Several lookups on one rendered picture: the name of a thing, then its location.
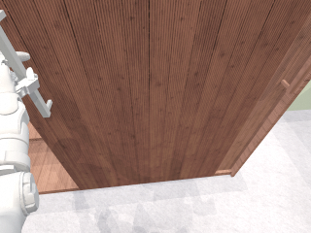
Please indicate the handle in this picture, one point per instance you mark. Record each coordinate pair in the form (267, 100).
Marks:
(304, 71)
(10, 54)

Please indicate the left robot hand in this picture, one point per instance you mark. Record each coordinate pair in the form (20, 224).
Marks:
(9, 82)

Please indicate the wardrobe door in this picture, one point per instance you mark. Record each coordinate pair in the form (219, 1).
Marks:
(293, 61)
(148, 91)

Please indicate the left robot upper arm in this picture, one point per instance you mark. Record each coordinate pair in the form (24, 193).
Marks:
(19, 197)

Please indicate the left robot forearm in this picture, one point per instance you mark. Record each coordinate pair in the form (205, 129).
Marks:
(14, 135)

